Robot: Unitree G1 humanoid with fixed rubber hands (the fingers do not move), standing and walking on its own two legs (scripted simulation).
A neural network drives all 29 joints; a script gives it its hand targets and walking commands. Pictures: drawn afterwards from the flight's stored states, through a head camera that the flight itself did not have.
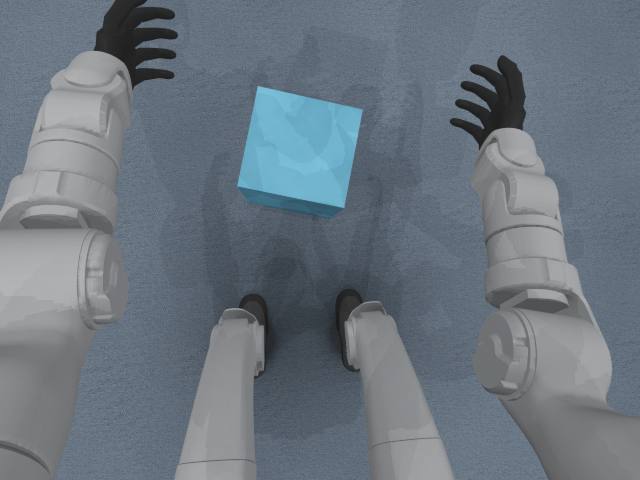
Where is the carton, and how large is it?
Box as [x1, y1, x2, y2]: [237, 86, 362, 218]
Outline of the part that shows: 258,86 237,186 249,202 328,218 331,217 343,208 362,110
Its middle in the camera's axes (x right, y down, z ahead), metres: -0.05 -0.17 +0.88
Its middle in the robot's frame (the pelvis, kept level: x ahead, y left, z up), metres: +0.54 -0.02 -0.54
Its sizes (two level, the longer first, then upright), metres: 0.210 0.200 0.250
